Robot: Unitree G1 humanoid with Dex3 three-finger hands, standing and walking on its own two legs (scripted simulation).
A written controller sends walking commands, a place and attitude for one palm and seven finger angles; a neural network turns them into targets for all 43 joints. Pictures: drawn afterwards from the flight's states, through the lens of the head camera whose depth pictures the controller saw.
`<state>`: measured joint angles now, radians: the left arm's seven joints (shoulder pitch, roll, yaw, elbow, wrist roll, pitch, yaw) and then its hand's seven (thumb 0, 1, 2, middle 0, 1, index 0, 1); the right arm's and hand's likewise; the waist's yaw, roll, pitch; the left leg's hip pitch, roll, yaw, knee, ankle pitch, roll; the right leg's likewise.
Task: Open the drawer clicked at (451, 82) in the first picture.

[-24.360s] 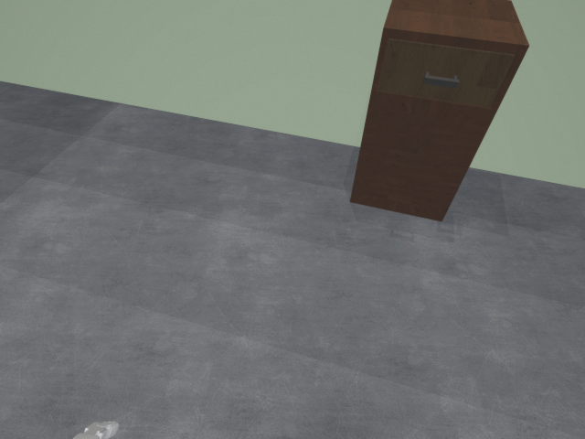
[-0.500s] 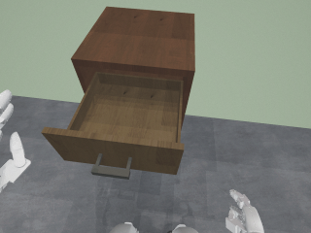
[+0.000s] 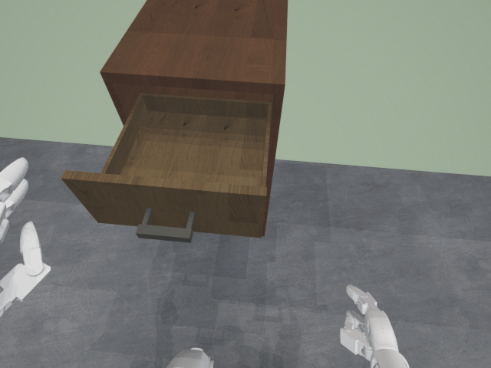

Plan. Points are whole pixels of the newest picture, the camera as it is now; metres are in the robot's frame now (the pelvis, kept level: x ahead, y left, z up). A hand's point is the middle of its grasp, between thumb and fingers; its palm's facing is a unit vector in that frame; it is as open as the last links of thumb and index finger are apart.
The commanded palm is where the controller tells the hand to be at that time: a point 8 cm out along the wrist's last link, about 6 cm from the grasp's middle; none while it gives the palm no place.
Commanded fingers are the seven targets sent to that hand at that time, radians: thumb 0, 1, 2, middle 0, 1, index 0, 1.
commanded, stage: stop stepping back and stand still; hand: left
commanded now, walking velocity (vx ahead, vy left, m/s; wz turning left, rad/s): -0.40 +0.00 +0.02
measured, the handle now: (167, 224) +0.39 +0.18 -0.08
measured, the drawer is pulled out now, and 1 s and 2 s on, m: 0.29 0.29 0.29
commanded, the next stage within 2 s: let the arm hang, fingers relaxed in 0.76 s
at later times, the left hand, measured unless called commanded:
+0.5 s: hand out of the picture +0.10 +0.23 +0.17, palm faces +0.43 -0.81 -0.40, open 7.5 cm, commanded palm +0.04 +0.27 +0.18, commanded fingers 0.00 0.90 0.90 -0.20 -0.30 -0.20 -0.30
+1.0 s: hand out of the picture +0.10 +0.23 -0.04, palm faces +0.20 -0.90 -0.38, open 7.4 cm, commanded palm none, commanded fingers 0.00 0.90 0.90 -0.20 -0.30 -0.20 -0.30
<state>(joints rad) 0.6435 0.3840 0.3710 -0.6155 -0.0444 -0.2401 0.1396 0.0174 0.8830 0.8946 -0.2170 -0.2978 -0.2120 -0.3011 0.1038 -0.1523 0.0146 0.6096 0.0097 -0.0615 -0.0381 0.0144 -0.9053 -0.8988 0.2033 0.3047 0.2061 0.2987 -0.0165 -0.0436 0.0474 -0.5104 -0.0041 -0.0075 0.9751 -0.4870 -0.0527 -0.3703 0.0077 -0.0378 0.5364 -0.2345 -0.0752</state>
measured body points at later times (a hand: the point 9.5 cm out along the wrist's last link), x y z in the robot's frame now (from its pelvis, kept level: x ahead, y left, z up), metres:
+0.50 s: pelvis -0.08 -0.01 +0.00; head -0.08 -0.01 +0.45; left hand +0.07 +0.27 +0.19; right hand +0.07 -0.23 -0.10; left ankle -0.08 +0.12 -0.73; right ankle -0.01 -0.08 -0.74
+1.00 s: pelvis -0.08 -0.01 -0.01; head -0.08 -0.02 +0.44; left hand +0.09 +0.28 -0.02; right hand +0.04 -0.25 -0.14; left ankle -0.09 +0.11 -0.74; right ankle -0.03 -0.09 -0.74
